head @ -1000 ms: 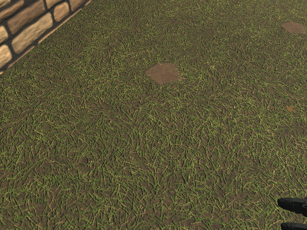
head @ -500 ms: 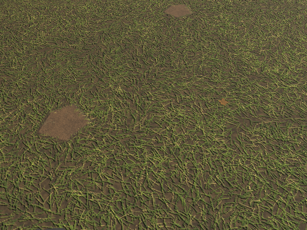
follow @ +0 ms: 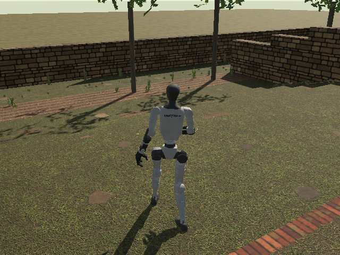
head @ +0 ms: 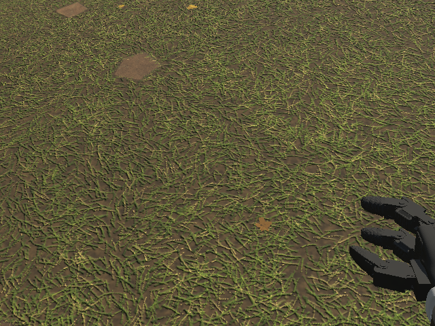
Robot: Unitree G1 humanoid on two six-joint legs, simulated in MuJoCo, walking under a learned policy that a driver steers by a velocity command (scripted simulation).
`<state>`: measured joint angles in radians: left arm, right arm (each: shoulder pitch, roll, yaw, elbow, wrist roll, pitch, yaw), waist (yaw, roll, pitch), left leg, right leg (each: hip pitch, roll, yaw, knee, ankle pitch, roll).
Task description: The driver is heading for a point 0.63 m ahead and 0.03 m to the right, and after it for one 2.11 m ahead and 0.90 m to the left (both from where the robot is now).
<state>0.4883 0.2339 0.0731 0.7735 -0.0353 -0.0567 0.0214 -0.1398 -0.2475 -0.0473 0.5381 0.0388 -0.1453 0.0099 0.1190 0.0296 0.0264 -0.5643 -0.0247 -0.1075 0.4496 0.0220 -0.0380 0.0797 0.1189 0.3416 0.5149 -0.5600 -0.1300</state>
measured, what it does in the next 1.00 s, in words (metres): walks ahead, turning right: right foot, then left foot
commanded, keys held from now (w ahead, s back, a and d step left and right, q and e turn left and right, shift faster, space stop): w+e+shift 0.36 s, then w+shift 0.10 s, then shift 0.40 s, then q+shift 0.14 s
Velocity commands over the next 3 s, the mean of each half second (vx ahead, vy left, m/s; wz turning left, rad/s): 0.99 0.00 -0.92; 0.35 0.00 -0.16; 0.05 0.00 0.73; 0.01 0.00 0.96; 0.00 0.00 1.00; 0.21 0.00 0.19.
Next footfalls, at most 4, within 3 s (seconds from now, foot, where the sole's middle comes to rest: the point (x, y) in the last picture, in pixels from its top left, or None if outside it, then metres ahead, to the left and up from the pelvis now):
0.50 right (326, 289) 0.58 -0.17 -0.75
0.92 left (313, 198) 0.90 -0.14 -0.75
1.30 right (374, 230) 0.79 -0.33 -0.75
1.76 left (289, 229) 0.77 -0.06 -0.75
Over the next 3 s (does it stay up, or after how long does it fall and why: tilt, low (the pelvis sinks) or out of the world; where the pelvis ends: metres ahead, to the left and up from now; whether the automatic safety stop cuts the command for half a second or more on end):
stays up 0.79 -0.10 0.04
